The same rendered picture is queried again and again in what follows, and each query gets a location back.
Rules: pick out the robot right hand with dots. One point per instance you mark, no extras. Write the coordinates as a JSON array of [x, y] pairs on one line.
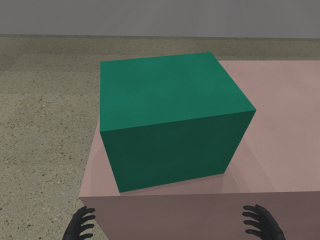
[[269, 228]]

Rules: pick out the pedestal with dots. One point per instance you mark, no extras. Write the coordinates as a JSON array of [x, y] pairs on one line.
[[276, 166]]

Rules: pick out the carton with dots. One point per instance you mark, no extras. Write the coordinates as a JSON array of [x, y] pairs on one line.
[[168, 119]]

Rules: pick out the robot left hand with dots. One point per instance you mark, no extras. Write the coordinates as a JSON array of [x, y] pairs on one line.
[[74, 228]]

